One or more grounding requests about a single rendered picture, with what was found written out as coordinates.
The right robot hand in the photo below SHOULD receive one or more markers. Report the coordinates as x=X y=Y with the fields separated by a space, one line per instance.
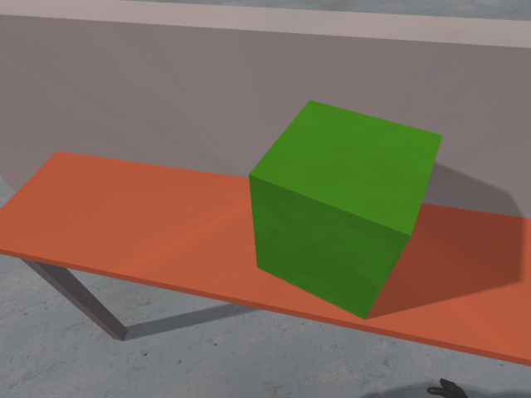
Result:
x=449 y=390

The table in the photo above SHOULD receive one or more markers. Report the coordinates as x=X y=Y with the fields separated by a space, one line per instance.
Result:
x=462 y=282

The carton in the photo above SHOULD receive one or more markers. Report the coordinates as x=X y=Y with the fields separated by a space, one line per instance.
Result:
x=335 y=199

